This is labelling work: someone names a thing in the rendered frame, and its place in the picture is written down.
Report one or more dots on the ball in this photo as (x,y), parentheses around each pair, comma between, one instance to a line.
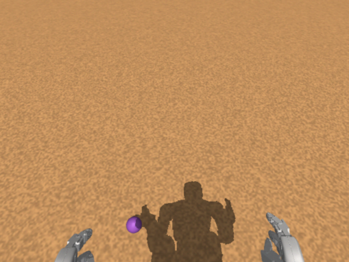
(134,224)

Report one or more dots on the right robot hand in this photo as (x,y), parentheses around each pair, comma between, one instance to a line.
(287,245)

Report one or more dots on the left robot hand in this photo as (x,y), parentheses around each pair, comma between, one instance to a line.
(74,245)

